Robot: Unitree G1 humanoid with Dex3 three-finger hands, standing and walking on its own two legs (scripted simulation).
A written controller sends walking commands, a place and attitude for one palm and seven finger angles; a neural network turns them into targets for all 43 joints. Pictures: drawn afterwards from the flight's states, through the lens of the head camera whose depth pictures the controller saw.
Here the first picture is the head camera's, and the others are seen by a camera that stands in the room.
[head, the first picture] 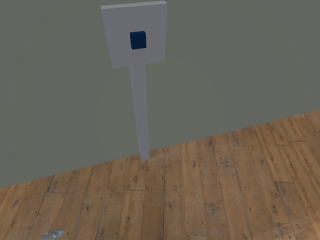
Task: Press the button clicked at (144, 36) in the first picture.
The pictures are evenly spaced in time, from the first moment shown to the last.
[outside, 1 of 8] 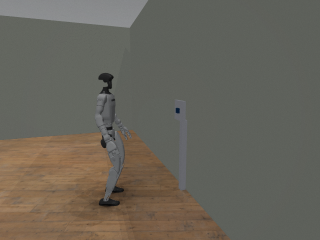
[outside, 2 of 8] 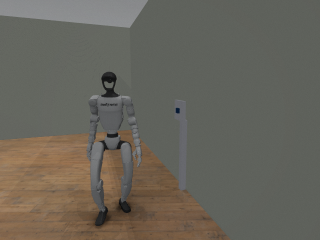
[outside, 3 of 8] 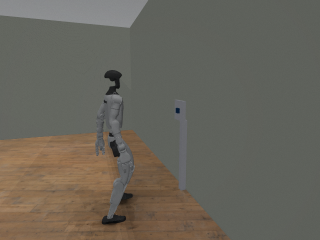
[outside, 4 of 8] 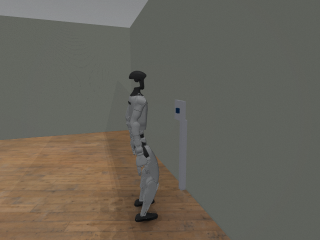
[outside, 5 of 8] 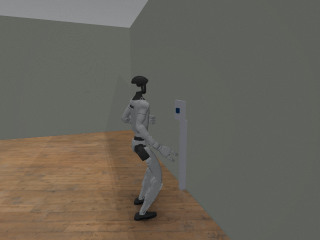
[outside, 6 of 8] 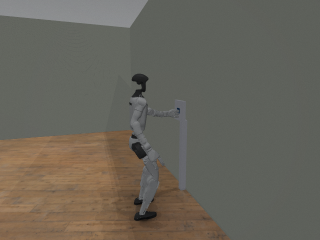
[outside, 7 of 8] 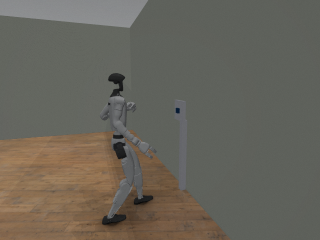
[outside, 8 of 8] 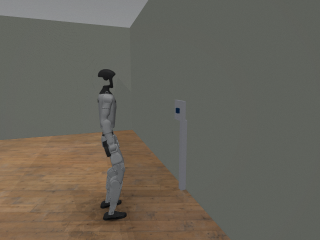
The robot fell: no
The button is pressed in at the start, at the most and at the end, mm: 0 13 0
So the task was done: yes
